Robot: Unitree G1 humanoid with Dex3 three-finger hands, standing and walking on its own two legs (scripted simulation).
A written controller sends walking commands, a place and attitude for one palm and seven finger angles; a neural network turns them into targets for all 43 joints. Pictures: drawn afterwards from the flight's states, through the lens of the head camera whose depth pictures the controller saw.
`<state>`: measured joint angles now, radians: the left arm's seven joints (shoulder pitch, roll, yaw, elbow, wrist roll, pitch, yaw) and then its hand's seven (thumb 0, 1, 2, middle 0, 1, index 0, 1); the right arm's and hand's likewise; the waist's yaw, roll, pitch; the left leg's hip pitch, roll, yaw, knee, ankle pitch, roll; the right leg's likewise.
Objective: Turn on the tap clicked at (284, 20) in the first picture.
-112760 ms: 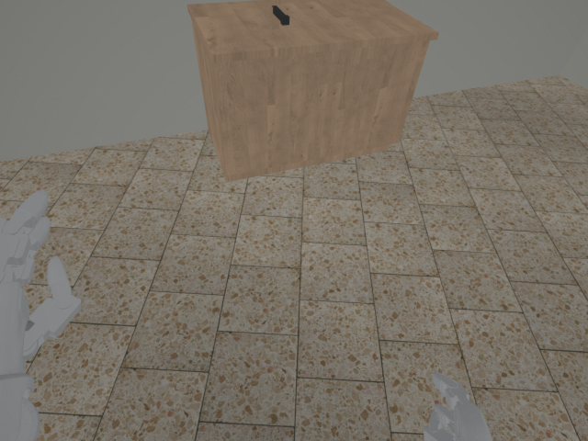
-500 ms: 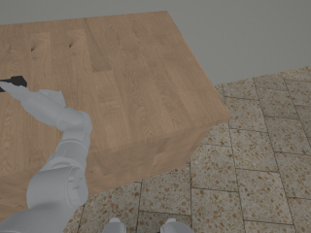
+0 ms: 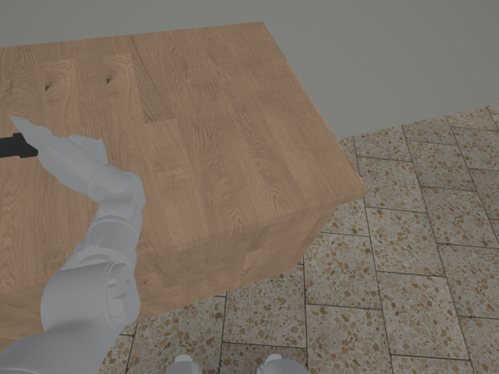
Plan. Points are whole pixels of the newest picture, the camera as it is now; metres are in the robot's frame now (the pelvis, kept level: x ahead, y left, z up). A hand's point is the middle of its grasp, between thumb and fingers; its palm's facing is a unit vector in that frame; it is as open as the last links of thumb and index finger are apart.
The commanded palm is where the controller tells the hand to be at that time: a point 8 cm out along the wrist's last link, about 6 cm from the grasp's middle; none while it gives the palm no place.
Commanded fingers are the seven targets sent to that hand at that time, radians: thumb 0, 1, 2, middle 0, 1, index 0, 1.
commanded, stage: lift the hand up off the lever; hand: left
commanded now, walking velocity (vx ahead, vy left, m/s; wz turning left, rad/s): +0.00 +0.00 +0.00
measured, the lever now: (25, 144) +0.49 +0.32 +0.06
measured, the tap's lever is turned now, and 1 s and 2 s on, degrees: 86 86 86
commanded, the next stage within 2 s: draw the hand back beside the body in 1.78 s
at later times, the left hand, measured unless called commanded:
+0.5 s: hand (94, 116) +0.54 +0.23 +0.07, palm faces +0.81 -0.58 -0.09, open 7.9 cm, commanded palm +0.47 +0.22 +0.08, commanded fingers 0.00 0.90 0.90 -0.15 -0.15 -0.15 -0.15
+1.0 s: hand (99, 109) +0.52 +0.21 +0.10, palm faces +0.80 -0.59 -0.12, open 7.9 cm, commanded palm +0.46 +0.21 +0.10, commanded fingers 0.00 0.90 0.90 -0.15 -0.15 -0.15 -0.15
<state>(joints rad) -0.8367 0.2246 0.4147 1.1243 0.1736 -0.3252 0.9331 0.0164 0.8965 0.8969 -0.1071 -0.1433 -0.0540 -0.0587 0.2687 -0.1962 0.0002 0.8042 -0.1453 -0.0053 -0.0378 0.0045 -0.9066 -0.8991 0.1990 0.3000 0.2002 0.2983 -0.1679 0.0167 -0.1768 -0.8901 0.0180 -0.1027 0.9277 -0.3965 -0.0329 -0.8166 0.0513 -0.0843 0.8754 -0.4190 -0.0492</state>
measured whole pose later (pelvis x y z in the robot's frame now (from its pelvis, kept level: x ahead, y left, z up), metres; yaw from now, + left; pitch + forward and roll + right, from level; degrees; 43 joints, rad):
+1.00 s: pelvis +0.01 +0.01 +0.00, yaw -1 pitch +21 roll -2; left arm -0.96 0.21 0.51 1.10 0.24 -0.20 0.91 0.02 0.89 0.90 -0.15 -0.15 -0.15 -0.15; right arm 0.32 -0.19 -0.03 0.78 -0.17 0.01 0.07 0.00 -0.91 -0.90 0.20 0.30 0.20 0.30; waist -0.15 0.04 -0.18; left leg -0.86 0.02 -0.07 0.90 -0.40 -0.02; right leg -0.79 0.05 -0.05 0.85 -0.42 -0.03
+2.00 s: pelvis +0.03 +0.01 +0.03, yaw -2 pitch +14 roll -1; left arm -0.70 0.17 0.36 0.82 0.18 -0.13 0.64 0.02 0.90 0.90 -0.15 -0.15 -0.15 -0.16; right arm 0.34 -0.20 -0.04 0.75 -0.11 0.07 0.03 0.00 -0.91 -0.90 0.20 0.30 0.20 0.30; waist -0.10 0.04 -0.16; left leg -0.63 0.02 -0.04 0.77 -0.39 -0.01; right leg -0.58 0.05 -0.02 0.72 -0.39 -0.03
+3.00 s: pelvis +0.03 +0.01 +0.06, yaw -3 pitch -3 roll +0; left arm 0.28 0.31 0.18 -0.20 -0.05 -0.14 0.08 0.02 0.89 0.90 -0.20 -0.29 -0.20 -0.30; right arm 0.19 -0.22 0.02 0.63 0.00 -0.07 -0.06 0.01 -0.91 -0.90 0.20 0.30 0.20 0.30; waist 0.05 0.06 0.01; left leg -0.09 0.01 -0.01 0.37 -0.23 -0.01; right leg -0.07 0.03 0.02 0.37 -0.25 -0.02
